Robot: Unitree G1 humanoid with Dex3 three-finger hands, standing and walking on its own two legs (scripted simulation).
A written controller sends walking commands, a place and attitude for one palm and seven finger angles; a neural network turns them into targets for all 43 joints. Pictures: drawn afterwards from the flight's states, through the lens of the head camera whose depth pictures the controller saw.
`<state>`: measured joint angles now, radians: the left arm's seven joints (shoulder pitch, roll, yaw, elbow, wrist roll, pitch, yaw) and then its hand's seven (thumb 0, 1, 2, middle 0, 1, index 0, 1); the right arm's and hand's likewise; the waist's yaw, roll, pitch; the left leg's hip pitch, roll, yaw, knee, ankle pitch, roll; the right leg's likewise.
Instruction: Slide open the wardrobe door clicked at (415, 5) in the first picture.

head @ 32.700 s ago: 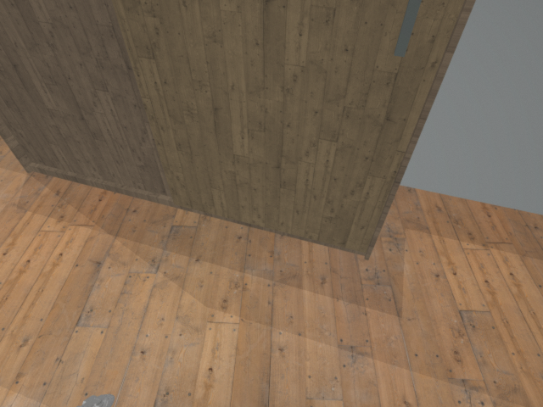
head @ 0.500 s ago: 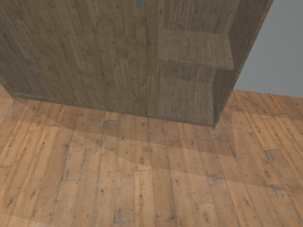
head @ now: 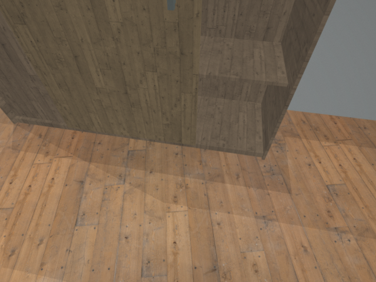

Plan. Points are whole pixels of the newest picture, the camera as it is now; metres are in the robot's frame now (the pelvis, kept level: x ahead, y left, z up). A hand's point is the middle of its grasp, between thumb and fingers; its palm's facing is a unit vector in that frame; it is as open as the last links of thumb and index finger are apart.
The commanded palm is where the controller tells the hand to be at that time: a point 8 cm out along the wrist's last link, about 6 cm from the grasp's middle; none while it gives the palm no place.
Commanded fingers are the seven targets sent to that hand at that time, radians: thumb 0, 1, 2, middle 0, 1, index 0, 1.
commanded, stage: look to check the result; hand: right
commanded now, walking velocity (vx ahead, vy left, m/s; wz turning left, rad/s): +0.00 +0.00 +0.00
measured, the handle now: out of the picture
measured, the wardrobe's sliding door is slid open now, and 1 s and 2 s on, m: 0.46 0.46 0.46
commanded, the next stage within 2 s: stand and wait in 1.42 s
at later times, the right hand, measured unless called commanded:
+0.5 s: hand out of the picture +0.07 -0.22 -0.16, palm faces -0.03 +0.95 -0.31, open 7.4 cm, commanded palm none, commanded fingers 0.00 -0.90 -0.90 0.20 0.30 0.20 0.30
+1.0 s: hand out of the picture +0.08 -0.21 -0.16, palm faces -0.03 +0.95 -0.31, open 7.4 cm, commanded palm none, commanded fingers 0.00 -0.90 -0.90 0.20 0.30 0.20 0.30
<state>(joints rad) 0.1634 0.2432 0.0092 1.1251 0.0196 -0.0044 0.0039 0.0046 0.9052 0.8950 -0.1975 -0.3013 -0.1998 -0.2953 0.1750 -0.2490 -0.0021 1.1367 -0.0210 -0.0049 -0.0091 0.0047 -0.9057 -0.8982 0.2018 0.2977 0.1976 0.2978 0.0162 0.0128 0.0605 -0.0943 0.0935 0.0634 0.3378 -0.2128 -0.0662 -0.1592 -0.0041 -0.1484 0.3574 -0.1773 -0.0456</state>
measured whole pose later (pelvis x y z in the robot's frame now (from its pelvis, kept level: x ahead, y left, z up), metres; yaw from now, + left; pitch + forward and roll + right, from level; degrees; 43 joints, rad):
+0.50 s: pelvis +0.00 +0.02 +0.00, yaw -1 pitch -1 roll +0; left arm 0.10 0.31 0.00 1.12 0.02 -0.01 -0.01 0.01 0.90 0.89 -0.20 -0.30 -0.20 -0.30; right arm 0.12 -0.31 0.00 1.13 -0.02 -0.01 0.00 0.01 -0.90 -0.90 0.20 0.30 0.20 0.30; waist 0.01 0.01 0.05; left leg -0.07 0.07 0.09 0.29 -0.20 -0.05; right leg -0.14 -0.02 -0.13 0.32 -0.15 -0.02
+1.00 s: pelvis +0.01 +0.03 +0.00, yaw -1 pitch -1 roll +0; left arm 0.10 0.31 0.00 1.13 0.02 0.00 0.00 0.01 0.90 0.89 -0.20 -0.30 -0.20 -0.30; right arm 0.12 -0.31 0.00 1.13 -0.02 -0.02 0.00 0.01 -0.90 -0.90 0.20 0.30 0.20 0.30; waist 0.02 0.00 0.05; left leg -0.05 0.05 0.09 0.27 -0.20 -0.03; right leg -0.13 -0.04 -0.12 0.30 -0.15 0.00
